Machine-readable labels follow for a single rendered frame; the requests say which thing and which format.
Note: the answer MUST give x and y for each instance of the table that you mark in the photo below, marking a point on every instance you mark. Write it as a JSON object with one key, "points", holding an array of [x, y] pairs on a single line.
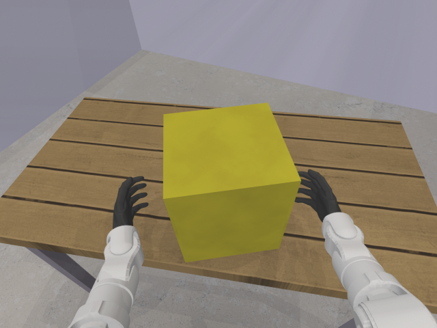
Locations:
{"points": [[63, 201]]}

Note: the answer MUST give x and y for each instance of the robot right hand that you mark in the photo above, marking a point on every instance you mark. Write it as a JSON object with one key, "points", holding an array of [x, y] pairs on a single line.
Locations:
{"points": [[323, 200]]}

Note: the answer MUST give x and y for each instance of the carton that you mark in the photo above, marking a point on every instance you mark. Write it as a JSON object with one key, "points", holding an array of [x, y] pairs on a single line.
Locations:
{"points": [[229, 182]]}

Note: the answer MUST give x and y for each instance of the robot right forearm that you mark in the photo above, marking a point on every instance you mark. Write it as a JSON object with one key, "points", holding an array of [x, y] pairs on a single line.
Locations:
{"points": [[359, 272]]}

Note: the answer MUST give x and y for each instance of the robot left forearm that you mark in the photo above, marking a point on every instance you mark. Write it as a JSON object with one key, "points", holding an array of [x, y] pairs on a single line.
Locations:
{"points": [[113, 293]]}

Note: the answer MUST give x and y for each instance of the robot left hand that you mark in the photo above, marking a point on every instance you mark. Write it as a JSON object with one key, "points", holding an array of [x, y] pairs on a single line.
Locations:
{"points": [[123, 213]]}

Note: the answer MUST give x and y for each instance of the right robot upper arm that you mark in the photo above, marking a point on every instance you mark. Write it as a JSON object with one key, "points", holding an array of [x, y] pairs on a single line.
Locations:
{"points": [[402, 311]]}

